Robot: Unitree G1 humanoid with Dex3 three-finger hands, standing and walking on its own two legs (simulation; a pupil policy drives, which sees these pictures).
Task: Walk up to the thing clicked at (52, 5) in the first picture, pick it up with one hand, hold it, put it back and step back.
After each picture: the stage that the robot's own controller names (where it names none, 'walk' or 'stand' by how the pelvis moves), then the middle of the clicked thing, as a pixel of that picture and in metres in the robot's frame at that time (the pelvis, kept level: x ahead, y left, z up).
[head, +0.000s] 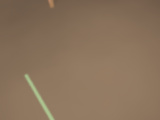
stand; out of the picture +2.31 +0.54 -0.66
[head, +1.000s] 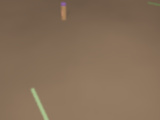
walk; (63, 11) +2.20 +0.27 -0.63
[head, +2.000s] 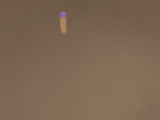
walk; (63, 23) +1.53 +0.18 -0.64
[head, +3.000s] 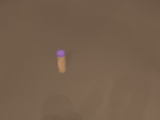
walk; (61, 61) +1.00 +0.20 -0.65
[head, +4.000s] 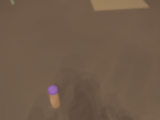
walk; (54, 97) +0.62 +0.23 -0.65
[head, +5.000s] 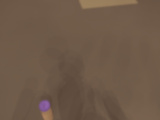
stand; (46, 112) +0.47 +0.24 -0.65
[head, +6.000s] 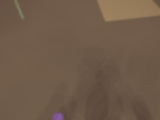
stand; out of the picture +0.44 +0.24 -0.65
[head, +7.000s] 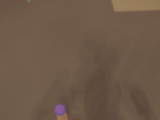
stand; (61, 115) +0.44 +0.19 -0.64
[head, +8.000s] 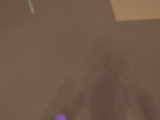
stand; out of the picture +0.42 +0.21 -0.66
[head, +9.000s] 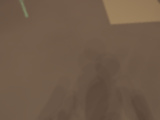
stand; out of the picture +0.39 +0.21 -0.66
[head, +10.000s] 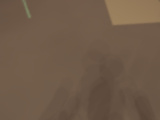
stand; out of the picture +0.40 +0.21 -0.66
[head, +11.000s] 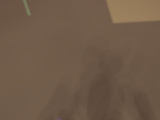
stand; out of the picture +0.39 +0.21 -0.66
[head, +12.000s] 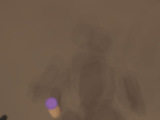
go down; (53, 108) +0.42 +0.20 -0.61
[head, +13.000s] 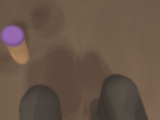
go down; (18, 48) +0.50 +0.22 -0.25
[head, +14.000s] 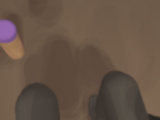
close in; (11, 43) +0.49 +0.22 -0.24
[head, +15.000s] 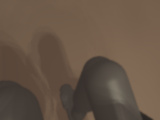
close in; out of the picture +0.48 +0.26 -0.17
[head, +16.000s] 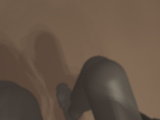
lift; out of the picture +0.48 +0.27 -0.17
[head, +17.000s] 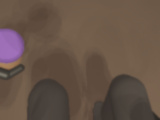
lift; (7, 56) +0.38 +0.25 -0.07
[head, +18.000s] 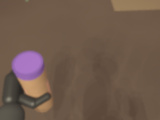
hold; (37, 87) +0.31 +0.17 +0.07
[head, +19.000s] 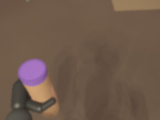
hold; (43, 93) +0.30 +0.16 +0.03
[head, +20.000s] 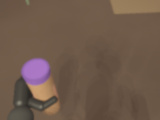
crouch; (44, 91) +0.31 +0.15 +0.03
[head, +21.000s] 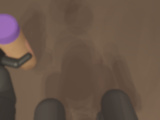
crouch; (17, 48) +0.45 +0.19 -0.05
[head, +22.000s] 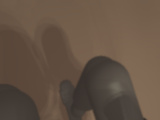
lower; out of the picture +0.48 +0.24 -0.19
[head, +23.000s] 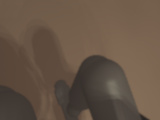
lower; out of the picture +0.48 +0.26 -0.18
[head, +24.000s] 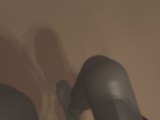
lower; out of the picture +0.48 +0.27 -0.18
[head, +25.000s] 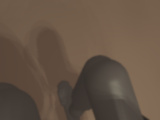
lower; out of the picture +0.47 +0.26 -0.18
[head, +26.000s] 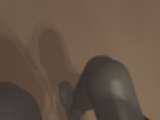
loosen; out of the picture +0.47 +0.25 -0.18
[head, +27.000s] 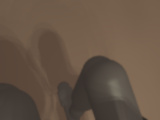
withdraw; out of the picture +0.47 +0.24 -0.18
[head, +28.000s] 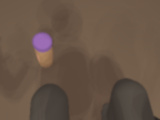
walk; (44, 52) +0.48 +0.17 -0.26
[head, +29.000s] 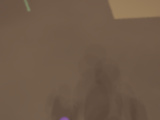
stand; out of the picture +0.40 +0.15 -0.59
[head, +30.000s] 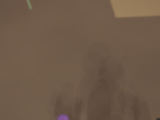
stand; out of the picture +0.40 +0.16 -0.60
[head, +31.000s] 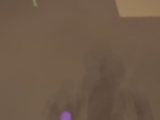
stand; out of the picture +0.41 +0.16 -0.61
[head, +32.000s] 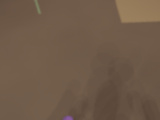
walk; out of the picture +0.42 +0.16 -0.65
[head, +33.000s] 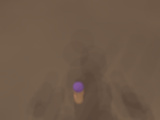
walk; (78, 93) +0.55 +0.06 -0.63
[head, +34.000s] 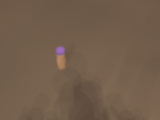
walk; (61, 58) +0.84 +0.17 -0.64
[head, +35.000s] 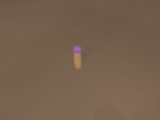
stand; (77, 58) +1.06 +0.14 -0.64
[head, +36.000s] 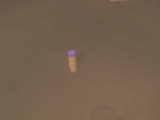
stand; (72, 61) +1.05 +0.16 -0.66
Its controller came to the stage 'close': yes
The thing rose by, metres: 0.68
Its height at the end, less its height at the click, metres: +0.00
